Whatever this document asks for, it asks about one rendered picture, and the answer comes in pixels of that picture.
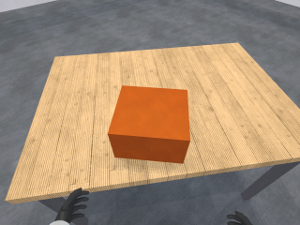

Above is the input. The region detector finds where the carton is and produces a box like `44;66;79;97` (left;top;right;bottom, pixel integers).
108;85;190;164

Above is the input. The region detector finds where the robot right hand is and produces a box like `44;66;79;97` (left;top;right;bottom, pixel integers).
226;211;253;225

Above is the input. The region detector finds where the robot left hand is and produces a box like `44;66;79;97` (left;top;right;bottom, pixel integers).
55;187;89;224

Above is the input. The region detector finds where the table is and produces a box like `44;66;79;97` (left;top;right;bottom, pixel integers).
5;42;300;225

